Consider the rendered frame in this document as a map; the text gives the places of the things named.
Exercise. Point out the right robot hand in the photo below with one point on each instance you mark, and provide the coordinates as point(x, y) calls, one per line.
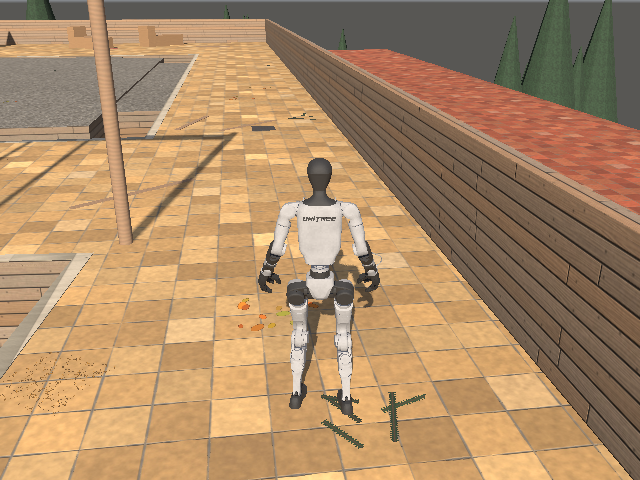
point(375, 281)

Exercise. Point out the robot right forearm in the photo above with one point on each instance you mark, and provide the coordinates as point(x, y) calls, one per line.
point(368, 262)

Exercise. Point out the left robot shin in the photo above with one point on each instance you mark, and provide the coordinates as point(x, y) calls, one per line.
point(297, 360)

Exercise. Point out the robot left forearm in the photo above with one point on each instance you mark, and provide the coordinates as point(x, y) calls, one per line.
point(270, 262)

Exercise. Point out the robot left upper arm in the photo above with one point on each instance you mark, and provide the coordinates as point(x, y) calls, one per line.
point(287, 212)

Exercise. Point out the robot right upper arm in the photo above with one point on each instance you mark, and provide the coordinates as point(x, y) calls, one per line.
point(351, 211)

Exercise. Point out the right robot shin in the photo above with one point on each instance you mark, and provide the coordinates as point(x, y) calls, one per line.
point(344, 359)

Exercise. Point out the left robot hand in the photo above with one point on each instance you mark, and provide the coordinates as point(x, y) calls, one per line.
point(262, 281)

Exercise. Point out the robot shin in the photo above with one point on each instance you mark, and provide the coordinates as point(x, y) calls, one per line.
point(297, 360)
point(344, 359)

